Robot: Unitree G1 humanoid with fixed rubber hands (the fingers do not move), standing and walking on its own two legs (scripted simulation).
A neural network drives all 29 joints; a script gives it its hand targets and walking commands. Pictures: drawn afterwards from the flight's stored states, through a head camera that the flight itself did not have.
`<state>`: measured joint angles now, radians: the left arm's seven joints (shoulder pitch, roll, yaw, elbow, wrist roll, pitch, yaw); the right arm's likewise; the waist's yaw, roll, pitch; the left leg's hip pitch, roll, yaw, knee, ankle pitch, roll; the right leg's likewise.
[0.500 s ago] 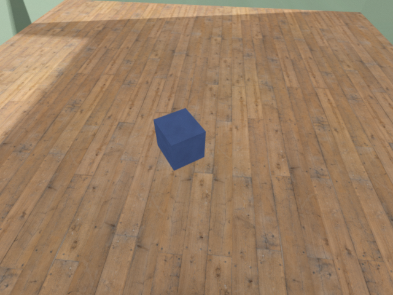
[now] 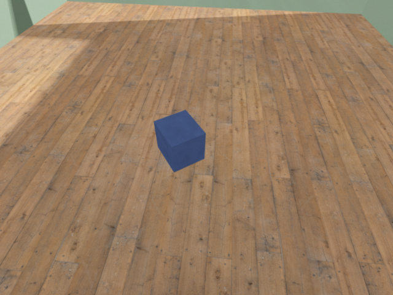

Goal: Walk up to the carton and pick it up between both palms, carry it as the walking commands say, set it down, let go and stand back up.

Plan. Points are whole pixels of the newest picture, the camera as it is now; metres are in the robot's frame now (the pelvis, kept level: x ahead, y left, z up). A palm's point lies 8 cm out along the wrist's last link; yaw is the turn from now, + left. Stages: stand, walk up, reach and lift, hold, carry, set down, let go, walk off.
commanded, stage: stand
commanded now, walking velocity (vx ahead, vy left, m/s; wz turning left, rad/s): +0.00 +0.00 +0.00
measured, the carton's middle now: (179, 140) +1.12 +0.09 -0.66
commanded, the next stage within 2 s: walk up in 0.66 s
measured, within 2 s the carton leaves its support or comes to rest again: neither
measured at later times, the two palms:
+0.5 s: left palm out of the picture +0.08 +0.30 -0.12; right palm out of the picture +0.09 -0.29 -0.12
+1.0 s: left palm out of the picture +0.06 +0.33 -0.11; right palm out of the picture +0.11 -0.29 -0.11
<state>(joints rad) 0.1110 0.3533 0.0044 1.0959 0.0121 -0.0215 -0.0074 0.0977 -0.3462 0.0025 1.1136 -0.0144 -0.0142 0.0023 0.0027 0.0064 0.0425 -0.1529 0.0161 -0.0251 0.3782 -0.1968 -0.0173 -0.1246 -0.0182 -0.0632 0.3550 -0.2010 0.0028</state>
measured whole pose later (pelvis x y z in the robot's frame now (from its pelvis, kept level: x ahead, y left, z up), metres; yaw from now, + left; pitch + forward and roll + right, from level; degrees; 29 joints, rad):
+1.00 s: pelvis +0.02 +0.01 -0.01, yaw +5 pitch -2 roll -2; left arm 0.21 0.38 0.06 0.96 0.03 -0.06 -0.03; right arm 0.21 -0.39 -0.05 1.01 -0.03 0.00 0.06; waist 0.01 0.02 0.04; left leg -0.33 0.05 0.00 0.73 -0.40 0.02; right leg -0.07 -0.05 -0.16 0.39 -0.28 0.00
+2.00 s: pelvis +0.33 +0.07 -0.02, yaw +7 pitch -2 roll +0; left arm 0.32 0.41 0.06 0.83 0.01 -0.04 -0.08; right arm 0.31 -0.42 -0.06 0.78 -0.02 -0.09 0.04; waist -0.01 -0.02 0.07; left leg -0.24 0.06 0.09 0.60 -0.32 0.00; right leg -0.46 -0.08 -0.02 0.81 -0.35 -0.02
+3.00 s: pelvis +0.54 +0.05 -0.02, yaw +8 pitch -2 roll +0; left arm 0.09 0.37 0.00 1.03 -0.01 -0.03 -0.01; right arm 0.15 -0.36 0.00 1.04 0.00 -0.03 0.00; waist -0.01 0.01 0.07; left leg -0.23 0.03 -0.01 0.59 -0.32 -0.03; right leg -0.29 -0.05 -0.07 0.57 -0.25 0.01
